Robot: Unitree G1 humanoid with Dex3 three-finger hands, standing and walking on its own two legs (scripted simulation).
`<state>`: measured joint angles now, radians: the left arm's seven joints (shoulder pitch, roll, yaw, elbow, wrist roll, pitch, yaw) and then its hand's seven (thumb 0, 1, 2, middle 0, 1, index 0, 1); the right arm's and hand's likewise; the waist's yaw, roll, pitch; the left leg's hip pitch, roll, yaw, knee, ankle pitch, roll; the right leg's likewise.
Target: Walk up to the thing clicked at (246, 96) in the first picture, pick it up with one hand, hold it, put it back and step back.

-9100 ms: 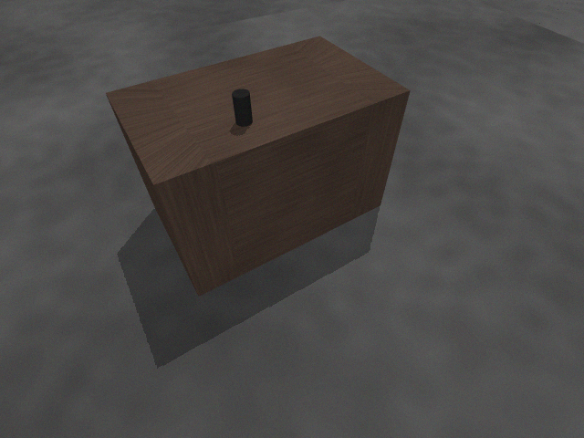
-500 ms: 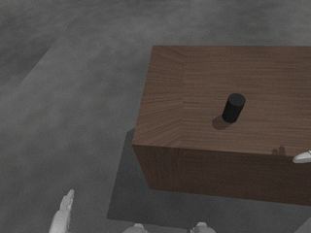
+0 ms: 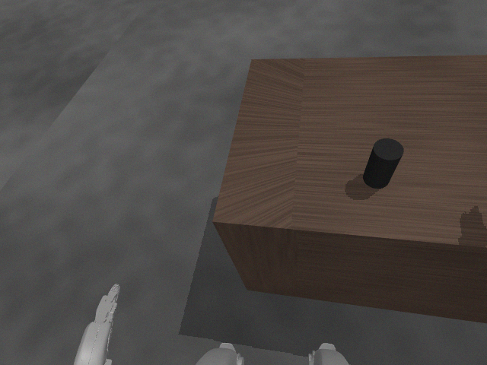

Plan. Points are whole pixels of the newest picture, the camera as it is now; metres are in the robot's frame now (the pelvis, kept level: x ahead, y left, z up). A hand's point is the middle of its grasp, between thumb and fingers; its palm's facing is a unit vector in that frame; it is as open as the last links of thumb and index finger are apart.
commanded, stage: go down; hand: right
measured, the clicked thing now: (381, 164) +0.52 -0.21 -0.06
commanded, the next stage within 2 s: approach in 1.78 s
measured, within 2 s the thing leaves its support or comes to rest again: neither
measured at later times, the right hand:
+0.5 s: hand out of the picture +0.41 -0.39 +0.08, palm faces +0.25 +0.97 +0.01, open 17.5 cm
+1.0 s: hand out of the picture +0.43 -0.40 +0.08, palm faces +0.25 +0.97 +0.03, open 17.6 cm
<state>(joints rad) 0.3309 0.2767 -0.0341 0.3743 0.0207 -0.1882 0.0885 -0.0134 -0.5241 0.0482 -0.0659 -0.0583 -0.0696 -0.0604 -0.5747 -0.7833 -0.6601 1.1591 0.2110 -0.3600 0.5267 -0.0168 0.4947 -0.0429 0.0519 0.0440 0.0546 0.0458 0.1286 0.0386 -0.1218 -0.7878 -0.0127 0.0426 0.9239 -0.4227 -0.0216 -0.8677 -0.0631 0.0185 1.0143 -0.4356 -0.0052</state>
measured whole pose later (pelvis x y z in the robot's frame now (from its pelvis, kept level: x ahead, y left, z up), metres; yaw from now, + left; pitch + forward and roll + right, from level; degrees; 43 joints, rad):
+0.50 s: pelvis +0.00 +0.00 -0.01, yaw +0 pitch +19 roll +5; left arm 0.31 0.28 -0.05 0.32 0.03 -0.18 0.07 -0.01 -0.53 0.06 -0.06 -0.05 -0.06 -0.06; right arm -0.67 -0.92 -0.71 1.25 0.17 -0.35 0.57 -0.02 0.56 -0.05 0.04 0.05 0.05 0.05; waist 0.17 0.04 -0.13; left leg -0.86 -0.02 0.07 0.97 -0.44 -0.02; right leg -0.96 -0.07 0.05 1.08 -0.46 0.00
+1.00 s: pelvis +0.02 +0.00 -0.01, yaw +0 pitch +20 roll +5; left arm 0.33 0.28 -0.05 0.30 0.03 -0.16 0.05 -0.01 -0.54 0.07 -0.06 -0.05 -0.06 -0.06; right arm -0.68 -0.92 -0.71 1.25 0.15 -0.32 0.55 -0.02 0.58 -0.06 0.04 0.05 0.05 0.06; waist 0.17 0.03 -0.15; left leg -0.84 -0.02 0.06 0.93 -0.45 -0.02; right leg -0.94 -0.07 0.04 1.06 -0.47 -0.01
